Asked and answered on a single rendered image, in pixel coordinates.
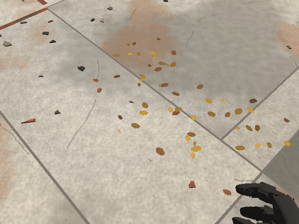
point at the robot right hand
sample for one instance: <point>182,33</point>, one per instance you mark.
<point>284,211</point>

